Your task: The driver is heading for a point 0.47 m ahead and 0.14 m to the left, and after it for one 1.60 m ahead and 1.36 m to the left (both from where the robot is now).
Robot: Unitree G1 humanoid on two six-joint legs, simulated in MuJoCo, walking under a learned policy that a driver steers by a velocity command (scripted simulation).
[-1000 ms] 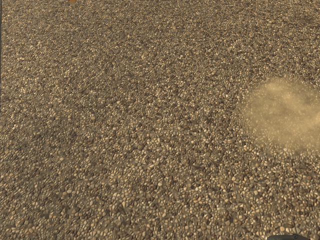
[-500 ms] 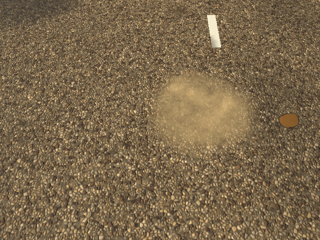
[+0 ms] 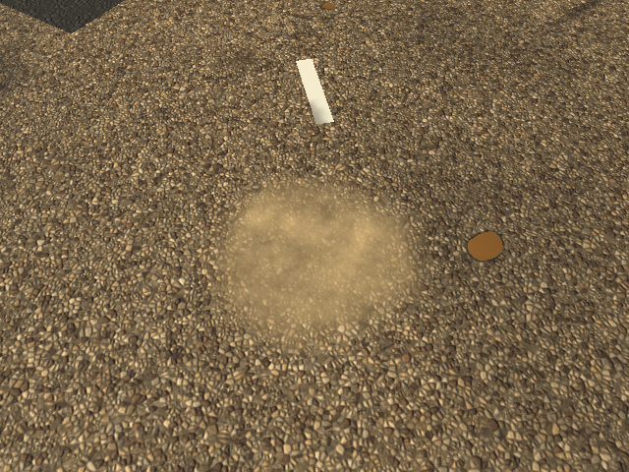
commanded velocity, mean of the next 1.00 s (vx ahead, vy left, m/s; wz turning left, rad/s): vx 0.09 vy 0.00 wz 0.13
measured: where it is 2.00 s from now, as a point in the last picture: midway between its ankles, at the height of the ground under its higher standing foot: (263, 461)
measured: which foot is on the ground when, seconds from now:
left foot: up 0.00-0.06, down 0.08-0.48, up 0.50-0.88, down 0.90-1.00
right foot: down 0.00-0.08, up 0.10-0.44, down 0.46-0.90, up 0.92-1.00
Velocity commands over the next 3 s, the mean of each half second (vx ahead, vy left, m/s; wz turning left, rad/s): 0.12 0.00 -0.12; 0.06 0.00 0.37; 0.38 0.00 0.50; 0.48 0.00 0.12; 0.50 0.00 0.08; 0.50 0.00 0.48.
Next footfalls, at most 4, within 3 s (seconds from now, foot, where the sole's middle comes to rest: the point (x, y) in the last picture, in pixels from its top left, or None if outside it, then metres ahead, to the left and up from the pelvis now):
0.08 left None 0.07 0.12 -0.78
0.46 right None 0.11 -0.09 -0.78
0.90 left None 0.12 0.11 -0.78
1.44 right None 0.42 0.02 -0.78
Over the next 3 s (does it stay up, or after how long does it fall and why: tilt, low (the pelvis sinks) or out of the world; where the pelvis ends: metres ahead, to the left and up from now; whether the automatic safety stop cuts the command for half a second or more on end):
stays up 0.97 0.48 -0.01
